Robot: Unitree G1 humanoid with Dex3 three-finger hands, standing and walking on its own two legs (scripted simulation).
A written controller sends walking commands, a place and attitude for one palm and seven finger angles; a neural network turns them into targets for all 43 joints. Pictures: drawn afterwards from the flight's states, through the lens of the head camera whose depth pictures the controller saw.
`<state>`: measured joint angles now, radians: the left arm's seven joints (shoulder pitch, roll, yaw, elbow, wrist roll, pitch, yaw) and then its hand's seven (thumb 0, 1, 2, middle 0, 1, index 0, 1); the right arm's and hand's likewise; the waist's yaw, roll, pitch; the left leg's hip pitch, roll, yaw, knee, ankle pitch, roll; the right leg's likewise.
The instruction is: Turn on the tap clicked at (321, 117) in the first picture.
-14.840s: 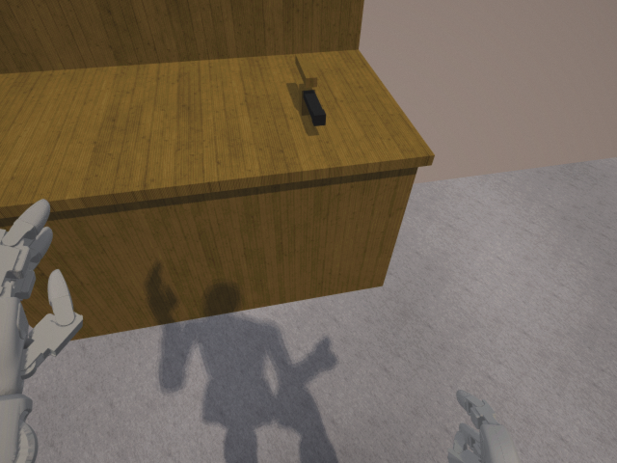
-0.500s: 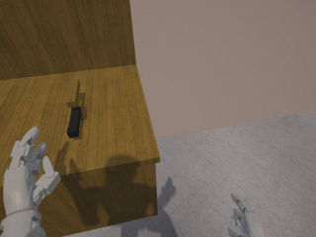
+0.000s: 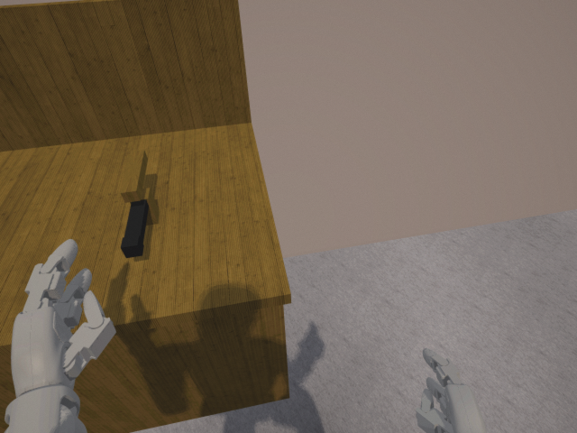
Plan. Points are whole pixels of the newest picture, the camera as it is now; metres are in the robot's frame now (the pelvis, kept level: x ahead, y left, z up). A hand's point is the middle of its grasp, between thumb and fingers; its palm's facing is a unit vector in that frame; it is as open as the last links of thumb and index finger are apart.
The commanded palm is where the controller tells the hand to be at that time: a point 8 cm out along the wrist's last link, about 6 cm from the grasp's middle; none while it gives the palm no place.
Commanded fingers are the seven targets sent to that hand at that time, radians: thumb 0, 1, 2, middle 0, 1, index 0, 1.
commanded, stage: turn the palm inward beside the body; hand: left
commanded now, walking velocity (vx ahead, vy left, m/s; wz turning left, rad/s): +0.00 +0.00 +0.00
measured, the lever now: (132, 246) +0.38 +0.34 +0.02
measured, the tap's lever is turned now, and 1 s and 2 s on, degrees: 0 0 0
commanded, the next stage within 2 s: reach beside the lever's end, fingers flat in 0.16 s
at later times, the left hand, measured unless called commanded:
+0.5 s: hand (105, 316) +0.20 +0.25 +0.12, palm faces +0.55 -0.83 -0.11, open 7.5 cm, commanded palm +0.16 +0.29 +0.12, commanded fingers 0.00 0.90 0.90 -0.20 -0.30 -0.20 -0.30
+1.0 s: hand (108, 292) +0.25 +0.29 +0.09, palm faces +0.55 -0.83 -0.09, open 7.5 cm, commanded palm +0.21 +0.32 +0.09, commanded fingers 0.00 0.90 0.90 -0.19 -0.25 -0.19 -0.25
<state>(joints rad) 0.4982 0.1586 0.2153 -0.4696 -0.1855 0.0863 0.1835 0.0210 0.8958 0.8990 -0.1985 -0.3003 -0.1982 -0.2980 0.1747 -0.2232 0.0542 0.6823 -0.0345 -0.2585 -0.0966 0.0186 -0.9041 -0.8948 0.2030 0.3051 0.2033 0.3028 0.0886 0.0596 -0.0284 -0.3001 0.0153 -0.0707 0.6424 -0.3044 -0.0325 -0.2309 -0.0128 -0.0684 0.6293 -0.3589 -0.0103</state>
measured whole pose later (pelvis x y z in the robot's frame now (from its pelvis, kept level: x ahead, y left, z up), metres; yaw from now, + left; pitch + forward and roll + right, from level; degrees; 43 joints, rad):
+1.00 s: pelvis -0.01 +0.00 -0.01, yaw -1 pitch +2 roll -1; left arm 0.17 0.22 0.37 0.03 -0.19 -0.09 0.14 0.02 0.90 0.90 -0.19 -0.28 -0.19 -0.28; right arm 0.17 -0.23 0.02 0.74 -0.02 -0.23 -0.12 0.02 -0.91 -0.89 0.20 0.30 0.20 0.30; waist 0.05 0.04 -0.04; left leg -0.44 0.02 -0.05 0.73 -0.33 -0.03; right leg -0.38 -0.01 -0.05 0.71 -0.38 -0.01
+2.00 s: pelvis -0.01 +0.01 -0.05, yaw -3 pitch +14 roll -3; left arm -0.33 0.45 0.64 0.77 -0.15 -0.35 -0.03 0.02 0.90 0.90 -0.15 -0.16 -0.15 -0.15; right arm 0.25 -0.26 0.01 0.74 -0.04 -0.11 -0.10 0.01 -0.91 -0.89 0.20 0.30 0.20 0.30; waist -0.02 0.01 -0.10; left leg -0.83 0.04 -0.06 1.02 -0.44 -0.02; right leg -0.75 0.01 -0.05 0.97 -0.46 0.00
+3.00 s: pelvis -0.01 +0.01 -0.05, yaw -3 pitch +14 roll -3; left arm -0.29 0.39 0.58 0.68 -0.14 -0.34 0.03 0.02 0.90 0.90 -0.15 -0.15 -0.15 -0.15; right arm 0.24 -0.24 0.02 0.70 -0.03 -0.08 -0.09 0.01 -0.91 -0.89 0.20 0.30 0.20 0.30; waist -0.02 0.02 -0.12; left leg -0.83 0.04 -0.06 1.03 -0.44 -0.02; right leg -0.75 0.02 -0.04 0.98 -0.47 0.00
